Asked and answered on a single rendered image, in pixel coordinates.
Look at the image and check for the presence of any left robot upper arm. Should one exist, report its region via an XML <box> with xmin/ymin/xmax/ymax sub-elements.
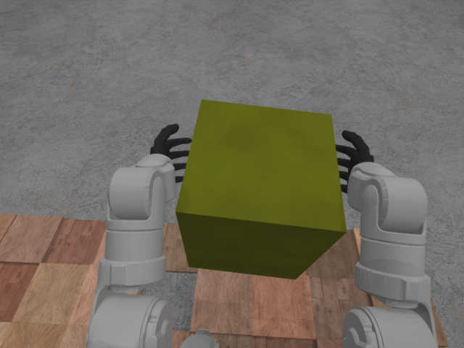
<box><xmin>87</xmin><ymin>294</ymin><xmax>173</xmax><ymax>348</ymax></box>

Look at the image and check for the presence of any robot left forearm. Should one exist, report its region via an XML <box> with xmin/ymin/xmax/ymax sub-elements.
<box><xmin>86</xmin><ymin>154</ymin><xmax>176</xmax><ymax>348</ymax></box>

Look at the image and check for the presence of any right robot hand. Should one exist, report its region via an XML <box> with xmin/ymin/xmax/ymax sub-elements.
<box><xmin>336</xmin><ymin>130</ymin><xmax>374</xmax><ymax>194</ymax></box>

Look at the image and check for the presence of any left robot hand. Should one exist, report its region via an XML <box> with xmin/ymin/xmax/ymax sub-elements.
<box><xmin>150</xmin><ymin>124</ymin><xmax>192</xmax><ymax>183</ymax></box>

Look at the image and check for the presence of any carton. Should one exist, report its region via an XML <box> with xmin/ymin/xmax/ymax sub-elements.
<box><xmin>175</xmin><ymin>99</ymin><xmax>347</xmax><ymax>280</ymax></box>

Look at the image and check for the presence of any right robot upper arm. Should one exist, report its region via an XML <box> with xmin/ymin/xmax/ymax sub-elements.
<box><xmin>342</xmin><ymin>306</ymin><xmax>437</xmax><ymax>348</ymax></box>

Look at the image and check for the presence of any robot right forearm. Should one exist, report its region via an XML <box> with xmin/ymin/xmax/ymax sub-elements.
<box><xmin>347</xmin><ymin>162</ymin><xmax>439</xmax><ymax>348</ymax></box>

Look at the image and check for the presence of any robot left shin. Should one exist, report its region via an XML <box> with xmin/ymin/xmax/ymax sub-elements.
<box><xmin>195</xmin><ymin>328</ymin><xmax>212</xmax><ymax>337</ymax></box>

